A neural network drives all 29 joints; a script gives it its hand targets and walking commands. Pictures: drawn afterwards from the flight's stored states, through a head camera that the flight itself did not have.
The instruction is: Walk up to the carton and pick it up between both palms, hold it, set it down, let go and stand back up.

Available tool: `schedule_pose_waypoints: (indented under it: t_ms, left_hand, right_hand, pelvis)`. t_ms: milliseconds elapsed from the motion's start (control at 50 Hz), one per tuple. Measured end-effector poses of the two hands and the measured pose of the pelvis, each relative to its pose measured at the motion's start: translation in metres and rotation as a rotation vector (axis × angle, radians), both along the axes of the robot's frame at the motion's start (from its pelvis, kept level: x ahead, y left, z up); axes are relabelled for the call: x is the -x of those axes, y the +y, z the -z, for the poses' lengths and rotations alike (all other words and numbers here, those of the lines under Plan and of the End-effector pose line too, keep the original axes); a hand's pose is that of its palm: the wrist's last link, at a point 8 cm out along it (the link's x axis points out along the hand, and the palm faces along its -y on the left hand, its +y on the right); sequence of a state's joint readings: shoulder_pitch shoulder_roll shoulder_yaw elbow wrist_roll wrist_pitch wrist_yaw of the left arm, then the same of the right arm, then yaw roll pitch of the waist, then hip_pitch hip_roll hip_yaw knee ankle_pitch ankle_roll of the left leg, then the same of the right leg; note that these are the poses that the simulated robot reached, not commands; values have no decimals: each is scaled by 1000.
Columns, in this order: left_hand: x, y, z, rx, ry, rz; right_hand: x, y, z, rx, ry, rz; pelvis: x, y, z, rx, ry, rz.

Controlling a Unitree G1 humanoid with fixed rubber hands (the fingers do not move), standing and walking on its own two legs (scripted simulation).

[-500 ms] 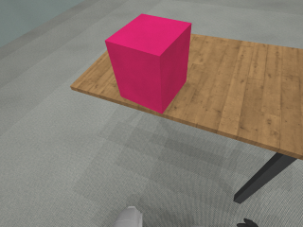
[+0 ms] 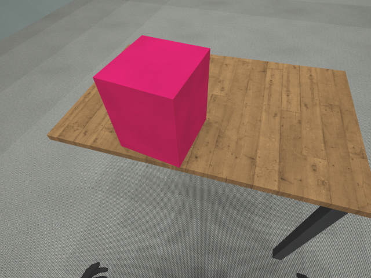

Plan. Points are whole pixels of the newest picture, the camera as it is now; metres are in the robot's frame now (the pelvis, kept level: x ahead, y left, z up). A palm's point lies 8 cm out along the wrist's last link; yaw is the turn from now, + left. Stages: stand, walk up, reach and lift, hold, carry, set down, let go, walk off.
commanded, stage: walk up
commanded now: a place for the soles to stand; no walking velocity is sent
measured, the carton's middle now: (161, 102) +0.54 +0.07 +0.06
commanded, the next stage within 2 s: none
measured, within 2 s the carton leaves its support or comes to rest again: neither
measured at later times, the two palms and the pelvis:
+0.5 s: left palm out of the picture +0.12 +0.26 -0.10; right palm out of the picture +0.09 -0.24 -0.10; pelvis +0.02 +0.01 +0.01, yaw -1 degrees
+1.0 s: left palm out of the picture +0.04 +0.39 -0.10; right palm (273, 274) +0.14 -0.18 -0.11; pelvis +0.03 +0.10 -0.01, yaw -6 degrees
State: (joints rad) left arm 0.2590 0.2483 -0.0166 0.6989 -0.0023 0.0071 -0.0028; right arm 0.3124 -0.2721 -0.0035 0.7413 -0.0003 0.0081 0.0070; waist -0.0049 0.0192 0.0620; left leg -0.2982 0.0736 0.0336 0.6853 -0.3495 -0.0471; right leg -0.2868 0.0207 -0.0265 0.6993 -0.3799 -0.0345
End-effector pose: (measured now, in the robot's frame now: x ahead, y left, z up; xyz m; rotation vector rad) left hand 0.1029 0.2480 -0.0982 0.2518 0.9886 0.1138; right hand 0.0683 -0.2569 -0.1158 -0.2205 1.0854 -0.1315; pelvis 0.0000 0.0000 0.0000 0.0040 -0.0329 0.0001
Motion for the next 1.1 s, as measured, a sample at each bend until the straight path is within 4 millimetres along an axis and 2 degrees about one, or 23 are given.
schedule_pose_waypoints:
  t_ms: [120,240,420,740,780,840,900,940,1020,1060,1100]
  left_hand:
    - [-31,1,-9,-2,-48,26]
    - [-41,3,-11,7,-51,30]
    - [-25,6,-3,23,10,16]
    - [8,15,5,3,93,4]
    - [19,25,4,-41,114,14]
    - [44,50,2,-112,186,10]
    - [63,81,0,-155,249,-15]
    - [67,103,0,-175,270,-29]
    - [55,151,10,-196,275,-35]
    - [36,174,22,-198,263,-16]
    - [10,190,31,-196,236,0]
  right_hand:
    - [-15,6,-7,-7,-27,4]
    - [-24,12,-11,-10,-48,2]
    - [-26,16,-15,-7,-48,6]
    - [-13,19,-13,10,3,1]
    - [-17,17,-10,28,8,-3]
    - [-30,22,-10,38,-20,9]
    - [-46,37,-9,37,-58,11]
    - [-58,52,-7,31,-75,10]
    - [-80,92,1,9,-111,14]
    - [-86,114,8,6,-141,23]
    - [-81,134,17,-1,-147,41]
  pelvis:
    - [-6,2,-4,0,1,1]
    - [-11,6,-6,0,0,7]
    - [-15,11,-9,-1,-2,15]
    - [-14,20,-10,11,2,36]
    - [-14,28,-8,17,12,51]
    - [-16,44,-5,29,13,69]
    - [-20,63,-2,46,3,83]
    - [-24,78,1,51,-6,90]
    - [-36,114,14,41,-23,109]
    - [-44,135,25,17,-38,124]
    - [-48,151,34,-4,-57,147]
